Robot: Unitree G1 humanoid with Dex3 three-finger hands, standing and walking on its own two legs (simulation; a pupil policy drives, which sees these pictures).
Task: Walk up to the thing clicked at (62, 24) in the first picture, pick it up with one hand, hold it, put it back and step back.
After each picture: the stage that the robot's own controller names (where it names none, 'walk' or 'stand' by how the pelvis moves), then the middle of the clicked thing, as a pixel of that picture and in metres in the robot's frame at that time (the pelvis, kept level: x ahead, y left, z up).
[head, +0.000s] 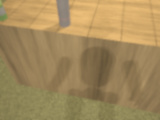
stand; (63, 5) +0.86 +0.12 +0.06
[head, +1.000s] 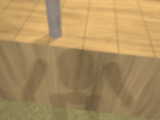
walk; (53, 15) +0.74 +0.14 +0.07
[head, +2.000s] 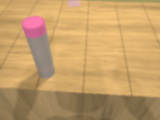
stand; (41, 51) +0.46 +0.18 +0.09
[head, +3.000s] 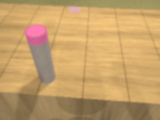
stand; (42, 57) +0.46 +0.17 +0.06
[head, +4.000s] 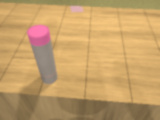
stand; (44, 58) +0.45 +0.16 +0.06
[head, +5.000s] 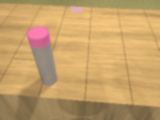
stand; (44, 59) +0.44 +0.16 +0.06
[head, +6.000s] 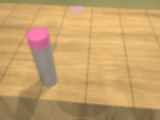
stand; (44, 61) +0.43 +0.16 +0.06
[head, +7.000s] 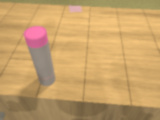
rise first; (42, 59) +0.44 +0.18 +0.06
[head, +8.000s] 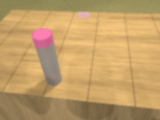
go down; (49, 60) +0.45 +0.18 +0.07
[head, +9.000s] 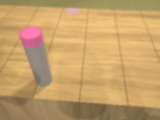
go down; (38, 60) +0.45 +0.18 +0.07
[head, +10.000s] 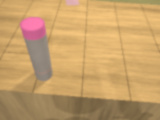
go down; (39, 53) +0.45 +0.16 +0.08
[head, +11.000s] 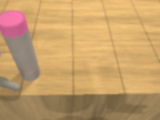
close in; (22, 51) +0.44 +0.18 +0.10
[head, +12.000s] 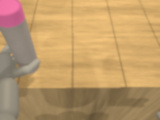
close; (20, 42) +0.44 +0.18 +0.12
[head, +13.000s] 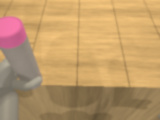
close; (22, 59) +0.38 +0.18 +0.12
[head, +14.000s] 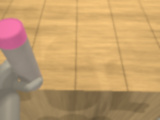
close; (23, 61) +0.38 +0.18 +0.12
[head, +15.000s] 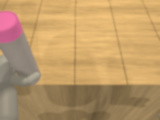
lift; (19, 55) +0.40 +0.18 +0.12
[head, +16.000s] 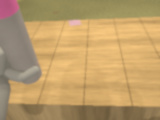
lift; (16, 44) +0.32 +0.17 +0.28
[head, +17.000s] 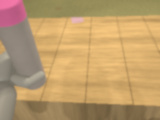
hold; (22, 50) +0.31 +0.16 +0.26
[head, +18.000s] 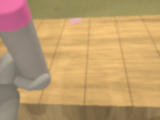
hold; (27, 52) +0.30 +0.14 +0.27
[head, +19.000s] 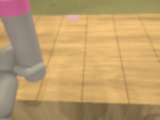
crouch; (25, 42) +0.36 +0.17 +0.24
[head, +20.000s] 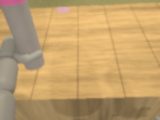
lower; (24, 32) +0.44 +0.17 +0.21
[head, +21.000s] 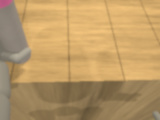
lower; (9, 29) +0.47 +0.19 +0.13
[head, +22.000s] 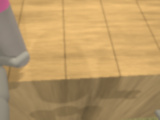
lower; (7, 33) +0.46 +0.19 +0.14
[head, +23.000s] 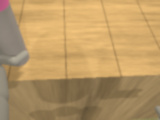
lower; (6, 32) +0.46 +0.19 +0.14
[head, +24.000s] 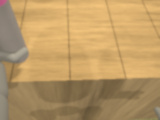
lower; (5, 28) +0.47 +0.20 +0.14
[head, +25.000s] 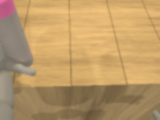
withdraw; (12, 36) +0.45 +0.19 +0.13
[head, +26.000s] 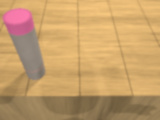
sink last; (28, 49) +0.43 +0.18 +0.11
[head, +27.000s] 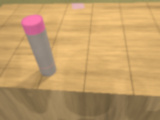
stand; (41, 49) +0.47 +0.19 +0.11
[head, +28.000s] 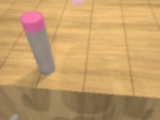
stand; (40, 47) +0.47 +0.18 +0.10
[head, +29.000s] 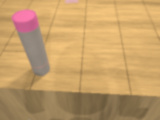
stand; (34, 47) +0.46 +0.19 +0.11
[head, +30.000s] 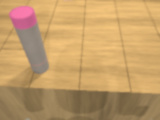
stand; (32, 44) +0.46 +0.19 +0.12
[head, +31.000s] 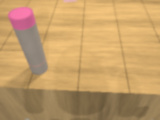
stand; (31, 45) +0.46 +0.20 +0.12
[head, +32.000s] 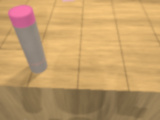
stand; (31, 43) +0.47 +0.20 +0.13
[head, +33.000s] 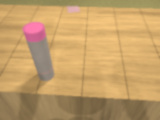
stand; (41, 54) +0.47 +0.18 +0.07
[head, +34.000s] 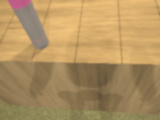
walk; (31, 22) +0.56 +0.23 +0.08
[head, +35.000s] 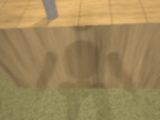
walk; out of the picture +0.87 +0.22 +0.08
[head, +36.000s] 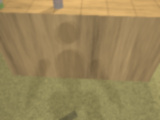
stand; out of the picture +1.07 +0.19 +0.08
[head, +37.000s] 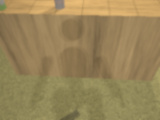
stand; out of the picture +1.07 +0.18 +0.06
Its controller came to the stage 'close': yes
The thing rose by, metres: 0.19
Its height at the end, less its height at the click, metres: +0.00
